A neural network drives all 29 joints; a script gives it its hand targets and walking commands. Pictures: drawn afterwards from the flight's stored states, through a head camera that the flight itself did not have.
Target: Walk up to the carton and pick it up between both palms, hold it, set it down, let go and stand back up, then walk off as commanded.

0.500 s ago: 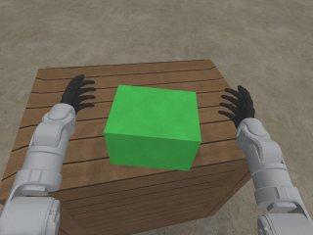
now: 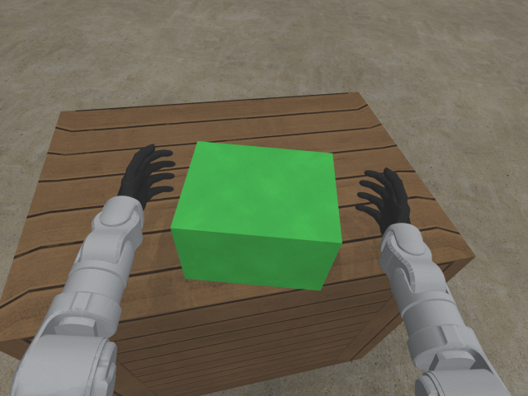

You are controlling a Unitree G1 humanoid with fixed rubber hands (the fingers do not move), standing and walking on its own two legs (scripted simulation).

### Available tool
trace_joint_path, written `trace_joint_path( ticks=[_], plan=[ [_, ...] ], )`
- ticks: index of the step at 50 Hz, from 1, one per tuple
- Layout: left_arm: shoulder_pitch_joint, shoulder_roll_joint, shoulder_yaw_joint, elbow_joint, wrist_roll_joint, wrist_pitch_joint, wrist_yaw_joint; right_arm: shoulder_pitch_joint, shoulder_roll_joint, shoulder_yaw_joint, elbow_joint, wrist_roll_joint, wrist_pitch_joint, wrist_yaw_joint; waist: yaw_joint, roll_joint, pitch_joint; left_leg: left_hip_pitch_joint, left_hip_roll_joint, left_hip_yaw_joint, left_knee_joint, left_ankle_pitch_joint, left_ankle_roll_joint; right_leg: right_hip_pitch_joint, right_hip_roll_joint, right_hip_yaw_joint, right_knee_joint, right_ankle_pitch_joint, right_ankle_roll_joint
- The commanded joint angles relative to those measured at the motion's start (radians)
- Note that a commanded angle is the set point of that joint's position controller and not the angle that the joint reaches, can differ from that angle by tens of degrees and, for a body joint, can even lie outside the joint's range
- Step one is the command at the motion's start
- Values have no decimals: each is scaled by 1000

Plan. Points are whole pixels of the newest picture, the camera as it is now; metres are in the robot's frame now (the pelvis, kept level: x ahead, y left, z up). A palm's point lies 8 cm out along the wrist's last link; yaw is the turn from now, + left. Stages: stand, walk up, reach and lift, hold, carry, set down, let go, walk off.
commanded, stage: reach and lift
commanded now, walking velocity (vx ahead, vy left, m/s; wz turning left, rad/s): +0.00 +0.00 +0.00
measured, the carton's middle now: (259, 215) +0.41 +0.02 +0.04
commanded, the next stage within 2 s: none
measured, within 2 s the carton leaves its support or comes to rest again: neither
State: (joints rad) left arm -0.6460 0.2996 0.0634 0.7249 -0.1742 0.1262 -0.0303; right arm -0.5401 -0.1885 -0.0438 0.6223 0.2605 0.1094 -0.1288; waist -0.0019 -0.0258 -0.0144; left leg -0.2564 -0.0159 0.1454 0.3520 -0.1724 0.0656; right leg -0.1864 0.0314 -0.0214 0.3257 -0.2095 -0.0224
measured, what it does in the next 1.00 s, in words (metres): stands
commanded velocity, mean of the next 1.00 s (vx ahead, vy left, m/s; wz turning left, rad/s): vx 0.00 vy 0.00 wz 0.00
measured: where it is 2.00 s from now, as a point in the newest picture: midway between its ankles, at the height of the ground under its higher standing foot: outside the picture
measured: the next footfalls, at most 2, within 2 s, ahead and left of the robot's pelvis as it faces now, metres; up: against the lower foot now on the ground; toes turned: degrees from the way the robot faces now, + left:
none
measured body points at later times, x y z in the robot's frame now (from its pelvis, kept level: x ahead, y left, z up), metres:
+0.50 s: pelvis +0.00 +0.00 +0.00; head +0.03 +0.01 +0.45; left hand +0.41 +0.19 +0.08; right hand +0.39 -0.14 +0.07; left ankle +0.01 +0.07 -0.75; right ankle -0.03 -0.10 -0.75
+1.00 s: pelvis +0.00 +0.00 +0.00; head +0.02 +0.01 +0.45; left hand +0.40 +0.19 +0.08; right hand +0.38 -0.14 +0.07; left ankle +0.01 +0.07 -0.75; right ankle -0.03 -0.10 -0.75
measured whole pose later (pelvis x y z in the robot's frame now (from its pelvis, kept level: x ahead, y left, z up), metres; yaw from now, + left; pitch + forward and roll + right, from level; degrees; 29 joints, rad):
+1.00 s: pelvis +0.00 +0.00 +0.00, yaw +0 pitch +4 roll -1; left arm -0.65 0.03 0.38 0.72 0.13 0.03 -0.05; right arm -0.54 0.08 -0.25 0.72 -0.18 -0.13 -0.16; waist 0.00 -0.01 -0.02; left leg -0.26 -0.02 0.14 0.35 -0.17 0.07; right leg -0.18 0.03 -0.02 0.32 -0.20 -0.02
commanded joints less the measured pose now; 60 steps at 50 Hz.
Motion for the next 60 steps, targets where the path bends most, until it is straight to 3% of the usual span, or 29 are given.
trace_joint_path(
  ticks=[1,4,5,7,8,9,11,14,15,18,21,22,23,24,26,27,31,35,36,37,38,40,41,42,48,53,58,59,60],
  plan=[
    [-365,60,70,-248,77,-35,13,-391,-63,28,-155,-56,-109,-22,-26,90,-611,468,75,-173,136,689,-98,-84,17,12,-29,430,21],
    [-368,40,74,-273,89,-45,16,-413,-27,38,-216,-43,-122,-25,-7,92,-643,436,67,-170,138,683,-94,-70,13,14,-17,477,28],
    [-403,15,74,-209,102,-53,14,-427,-3,36,-152,-57,-120,-25,-5,96,-595,409,63,-165,137,633,-92,-97,12,11,-21,438,30],
    [-396,18,90,-201,120,-53,11,-425,24,35,-147,-75,-111,-28,1,46,-569,371,63,-158,114,581,-77,-52,5,24,-18,456,37],
    [-389,-7,92,-185,132,-61,4,-427,41,30,-144,-84,-112,-29,-5,42,-557,355,61,-156,103,551,-68,-42,-2,26,-19,476,40],
    [-417,-14,121,-190,160,-66,3,-448,59,24,-148,-92,-116,-30,11,43,-570,321,54,-145,93,515,-63,-23,-4,27,-10,486,41],
    [-434,-47,100,-177,173,-79,-4,-463,96,16,-145,-134,-121,-27,-8,39,-566,318,53,-149,81,493,-62,-11,-8,25,-13,496,47],
    [-421,-105,129,-127,239,-85,-12,-473,143,-11,-120,-187,-135,-20,10,26,-514,310,60,-136,58,454,-58,-9,-7,16,-23,437,47],
    [-419,-117,140,-145,251,-89,-9,-462,149,-36,-122,-217,-140,-30,-1,11,-520,300,57,-133,49,428,-51,13,-9,17,-21,465,53],
    [-378,-157,168,-156,303,-95,-8,-426,177,-65,-125,-268,-173,-40,4,25,-546,284,48,-125,48,468,-58,59,-10,7,-3,545,60],
    [-390,-175,175,-160,335,-93,-1,-410,200,-114,-84,-305,-197,-54,-18,49,-538,322,53,-121,47,492,-64,46,2,-10,-17,499,50],
    [-411,-200,155,-175,331,-91,-3,-432,204,-114,-69,-303,-199,-51,-17,87,-535,343,55,-122,54,504,-73,16,-2,-13,-19,460,48],
    [-404,-211,133,-206,324,-93,2,-421,205,-111,-72,-306,-210,-53,-41,81,-549,392,66,-135,61,553,-80,1,10,-25,-28,441,47],
    [-402,-222,152,-172,332,-84,-4,-433,213,-116,-38,-301,-207,-57,-24,77,-508,381,64,-123,61,535,-74,-17,2,-19,-42,427,43],
    [-422,-244,138,-173,329,-90,-4,-460,250,-107,-62,-311,-219,-54,-28,63,-534,390,61,-127,58,523,-68,-9,5,-21,-50,409,41],
    [-414,-261,134,-146,336,-95,-4,-441,265,-101,-37,-316,-225,-48,-31,80,-514,382,62,-128,61,520,-69,-11,6,-22,-41,412,39],
    [-411,-342,115,-137,359,-105,-34,-471,353,-70,-60,-355,-244,-32,-26,39,-511,358,52,-110,50,512,-62,38,-7,-20,-39,475,50],
    [-445,-671,46,-54,420,-108,-130,-542,682,-10,-28,-445,-266,56,-8,41,-507,370,54,-117,36,522,-60,66,-14,-25,-31,472,57],
    [-433,-721,32,-49,430,-115,-153,-555,758,37,-49,-464,-278,79,17,33,-531,364,54,-112,40,547,-60,102,-20,-20,-22,519,59],
    [-438,-785,-13,-73,424,-118,-165,-566,803,75,-53,-465,-288,96,7,48,-559,388,56,-114,50,600,-73,108,-12,-30,-14,555,60],
    [-410,-777,3,-48,440,-114,-164,-547,783,63,-26,-482,-300,105,22,55,-539,398,64,-116,52,626,-82,110,-9,-30,-16,561,59],
    [-407,-777,-24,-58,433,-110,-165,-524,767,70,-16,-493,-319,109,6,66,-564,432,66,-110,65,651,-97,107,0,-46,-18,558,58],
    [-386,-770,-12,-36,459,-111,-166,-501,761,66,10,-503,-329,112,22,84,-552,441,71,-108,69,663,-103,107,-4,-40,-19,552,55],
    [-412,-773,-15,-14,457,-107,-169,-508,749,44,38,-508,-323,112,0,69,-512,444,73,-111,62,637,-103,90,-1,-51,-33,514,52],
    [-404,-771,7,26,463,-98,-164,-527,733,10,68,-520,-330,120,12,67,-465,418,74,-101,34,543,-96,86,-1,-58,-55,405,36],
    [-416,-757,20,46,475,-90,-170,-550,738,12,63,-527,-322,115,15,40,-453,367,61,-80,14,436,-79,112,-12,-53,-47,422,46],
    [-424,-769,14,43,458,-94,-164,-549,739,24,55,-518,-320,111,16,26,-444,353,60,-84,17,433,-81,123,-9,-50,-43,449,44],
    [-408,-755,23,49,479,-92,-164,-539,756,25,72,-518,-322,112,20,51,-441,355,59,-81,15,441,-79,128,-9,-55,-36,456,43],
    [-421,-779,0,28,466,-91,-163,-563,754,33,47,-514,-328,112,20,45,-478,373,61,-85,33,494,-87,113,-2,-60,-31,464,43]
  ],
)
